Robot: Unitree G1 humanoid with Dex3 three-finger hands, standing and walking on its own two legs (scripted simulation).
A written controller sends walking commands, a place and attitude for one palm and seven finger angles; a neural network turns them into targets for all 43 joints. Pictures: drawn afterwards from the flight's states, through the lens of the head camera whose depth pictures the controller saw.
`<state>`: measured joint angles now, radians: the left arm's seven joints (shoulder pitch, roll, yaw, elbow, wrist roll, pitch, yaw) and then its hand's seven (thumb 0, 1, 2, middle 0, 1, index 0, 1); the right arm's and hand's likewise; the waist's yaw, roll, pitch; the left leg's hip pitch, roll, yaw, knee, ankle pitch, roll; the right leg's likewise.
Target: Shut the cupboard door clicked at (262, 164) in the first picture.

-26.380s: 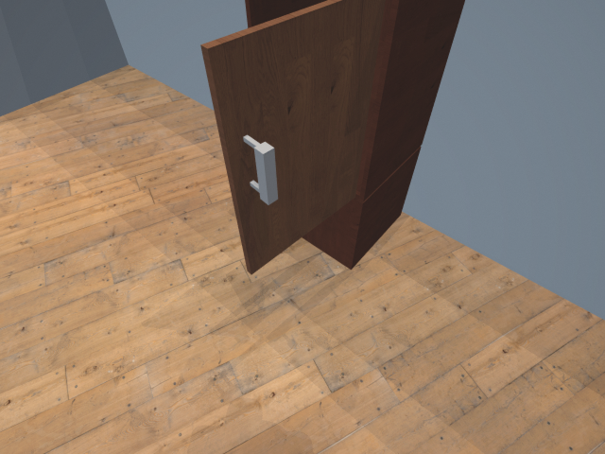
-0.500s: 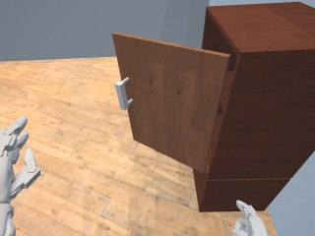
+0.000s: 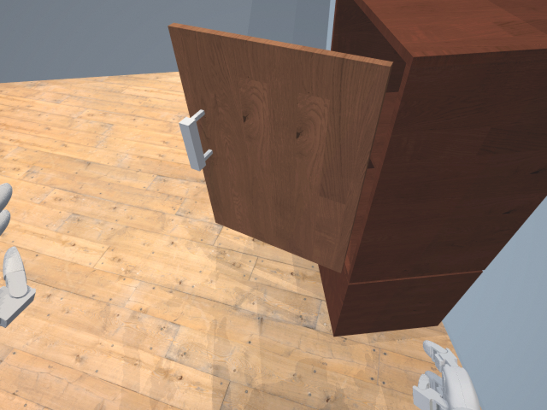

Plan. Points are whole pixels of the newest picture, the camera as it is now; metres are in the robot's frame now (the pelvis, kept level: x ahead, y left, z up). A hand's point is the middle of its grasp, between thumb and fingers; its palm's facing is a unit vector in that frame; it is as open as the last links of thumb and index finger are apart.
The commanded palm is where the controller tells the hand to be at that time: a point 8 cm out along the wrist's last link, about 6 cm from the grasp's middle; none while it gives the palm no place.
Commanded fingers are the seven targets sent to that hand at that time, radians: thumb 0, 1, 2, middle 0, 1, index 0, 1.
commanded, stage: step back with the hand held close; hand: left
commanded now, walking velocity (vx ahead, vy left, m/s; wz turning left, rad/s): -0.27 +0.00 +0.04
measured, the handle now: (199, 139) +0.68 +0.21 +0.02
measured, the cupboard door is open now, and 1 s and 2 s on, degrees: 58 58 58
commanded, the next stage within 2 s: stop stepping back and stand still in 1.12 s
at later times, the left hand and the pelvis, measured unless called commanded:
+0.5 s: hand out of the picture +0.11 +0.28 +0.16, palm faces +0.46 -0.75 -0.48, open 7.4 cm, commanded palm +0.04 +0.31 +0.18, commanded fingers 0.00 0.90 0.90 -0.20 -0.30 -0.20 -0.30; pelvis -0.08 +0.00 -0.01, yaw +3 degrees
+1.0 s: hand out of the picture +0.02 +0.31 +0.18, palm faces +0.52 -0.73 -0.44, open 7.4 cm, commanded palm -0.04 +0.32 +0.18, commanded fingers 0.00 0.90 0.90 -0.20 -0.30 -0.20 -0.30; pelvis -0.16 +0.02 +0.00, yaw +3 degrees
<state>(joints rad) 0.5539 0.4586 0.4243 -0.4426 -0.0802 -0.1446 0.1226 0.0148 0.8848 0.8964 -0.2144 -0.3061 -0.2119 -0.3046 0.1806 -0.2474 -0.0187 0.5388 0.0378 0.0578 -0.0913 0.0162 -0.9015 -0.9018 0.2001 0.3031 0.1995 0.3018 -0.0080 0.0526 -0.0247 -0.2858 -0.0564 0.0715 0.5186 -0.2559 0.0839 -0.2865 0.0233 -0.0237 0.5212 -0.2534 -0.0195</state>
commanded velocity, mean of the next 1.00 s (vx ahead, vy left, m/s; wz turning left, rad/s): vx -0.36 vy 0.00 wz -0.03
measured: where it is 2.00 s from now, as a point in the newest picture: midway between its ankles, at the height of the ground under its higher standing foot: outside the picture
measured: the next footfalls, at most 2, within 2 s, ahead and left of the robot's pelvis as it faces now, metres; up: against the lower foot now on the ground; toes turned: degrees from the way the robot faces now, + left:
right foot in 1.18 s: -0.35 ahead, -0.13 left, +0.00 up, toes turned -3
right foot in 1.70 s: -0.29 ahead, -0.03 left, +0.00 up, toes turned +0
